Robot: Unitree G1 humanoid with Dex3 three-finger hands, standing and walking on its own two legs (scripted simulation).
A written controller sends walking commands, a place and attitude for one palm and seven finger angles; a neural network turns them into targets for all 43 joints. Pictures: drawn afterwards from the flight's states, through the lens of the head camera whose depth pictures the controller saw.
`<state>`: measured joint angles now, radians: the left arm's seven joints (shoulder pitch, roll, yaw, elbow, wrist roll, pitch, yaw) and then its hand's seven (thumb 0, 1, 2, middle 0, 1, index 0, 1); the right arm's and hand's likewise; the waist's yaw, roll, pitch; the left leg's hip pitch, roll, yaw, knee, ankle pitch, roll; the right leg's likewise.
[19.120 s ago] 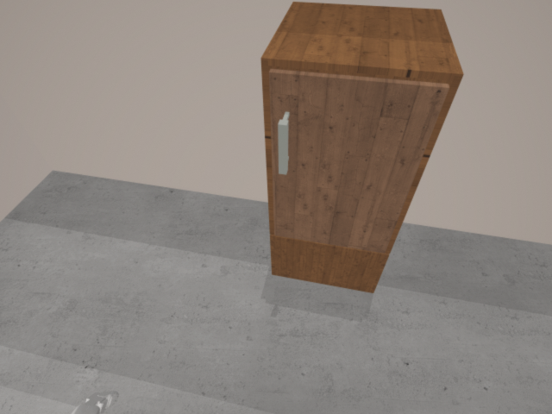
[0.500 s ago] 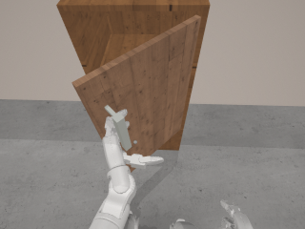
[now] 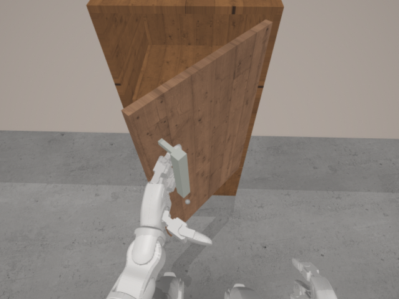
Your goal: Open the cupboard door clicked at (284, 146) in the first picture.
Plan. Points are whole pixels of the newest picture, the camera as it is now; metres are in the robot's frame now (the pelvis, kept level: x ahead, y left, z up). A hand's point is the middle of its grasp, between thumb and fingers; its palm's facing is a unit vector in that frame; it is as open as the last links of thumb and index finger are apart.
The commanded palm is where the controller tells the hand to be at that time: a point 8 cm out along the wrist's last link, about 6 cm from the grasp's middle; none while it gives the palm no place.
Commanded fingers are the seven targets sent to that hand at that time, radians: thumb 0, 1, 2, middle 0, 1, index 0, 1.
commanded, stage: slide the hand sideways off the handle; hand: left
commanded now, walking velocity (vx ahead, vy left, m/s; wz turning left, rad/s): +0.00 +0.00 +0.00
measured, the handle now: (174, 169) +0.36 +0.07 +0.05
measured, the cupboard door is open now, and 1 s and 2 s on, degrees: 49 48 48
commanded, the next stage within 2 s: draw the hand back to the body in 0.86 s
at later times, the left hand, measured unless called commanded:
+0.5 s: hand (168, 221) +0.26 +0.07 +0.04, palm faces -0.06 -1.00 +0.00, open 16.2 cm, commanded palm +0.24 +0.14 +0.04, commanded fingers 0.00 -0.50 0.30 -0.15 -0.30 -0.15 -0.30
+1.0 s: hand (144, 240) +0.22 +0.11 +0.04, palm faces -0.04 -1.00 -0.02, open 16.3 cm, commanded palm +0.20 +0.17 +0.05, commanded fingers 0.00 -0.50 0.30 -0.15 -0.30 -0.15 -0.30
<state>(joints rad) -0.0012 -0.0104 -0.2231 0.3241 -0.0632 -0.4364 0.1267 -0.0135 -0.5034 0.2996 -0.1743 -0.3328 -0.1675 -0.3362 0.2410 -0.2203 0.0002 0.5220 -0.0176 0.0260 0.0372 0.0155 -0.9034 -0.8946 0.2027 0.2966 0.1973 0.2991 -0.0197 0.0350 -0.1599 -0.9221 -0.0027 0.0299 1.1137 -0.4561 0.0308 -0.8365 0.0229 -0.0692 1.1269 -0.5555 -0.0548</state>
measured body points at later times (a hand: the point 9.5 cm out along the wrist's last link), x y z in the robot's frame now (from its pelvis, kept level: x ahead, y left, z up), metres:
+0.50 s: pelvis +0.00 +0.00 -0.01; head +0.07 -0.01 +0.44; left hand +0.26 +0.13 +0.04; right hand +0.19 -0.22 -0.10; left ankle +0.05 +0.10 -0.65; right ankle +0.00 -0.09 -0.65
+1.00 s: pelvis +0.01 -0.02 -0.02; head +0.08 -0.03 +0.43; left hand +0.22 +0.16 +0.04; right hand +0.20 -0.25 -0.11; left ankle +0.05 +0.10 -0.65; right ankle +0.00 -0.09 -0.65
